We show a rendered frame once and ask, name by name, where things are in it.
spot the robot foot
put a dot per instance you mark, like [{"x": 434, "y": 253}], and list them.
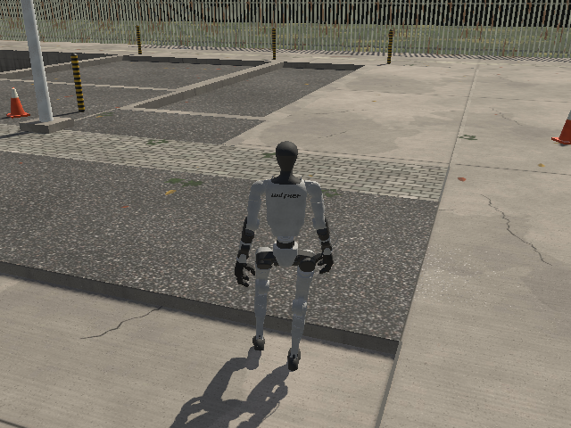
[
  {"x": 259, "y": 343},
  {"x": 293, "y": 362}
]

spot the robot left hand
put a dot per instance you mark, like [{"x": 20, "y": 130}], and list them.
[{"x": 239, "y": 273}]

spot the left robot forearm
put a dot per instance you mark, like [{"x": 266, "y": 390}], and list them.
[{"x": 245, "y": 244}]

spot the robot right foot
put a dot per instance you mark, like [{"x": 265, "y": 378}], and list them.
[{"x": 293, "y": 362}]

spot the right robot forearm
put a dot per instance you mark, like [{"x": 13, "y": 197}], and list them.
[{"x": 324, "y": 239}]

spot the robot left foot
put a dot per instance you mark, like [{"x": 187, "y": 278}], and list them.
[{"x": 259, "y": 343}]

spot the robot right hand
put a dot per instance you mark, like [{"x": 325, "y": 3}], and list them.
[{"x": 326, "y": 259}]

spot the right robot upper arm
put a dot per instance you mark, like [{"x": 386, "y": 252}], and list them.
[{"x": 317, "y": 204}]

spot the left robot upper arm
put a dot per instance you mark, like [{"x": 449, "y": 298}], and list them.
[{"x": 254, "y": 204}]

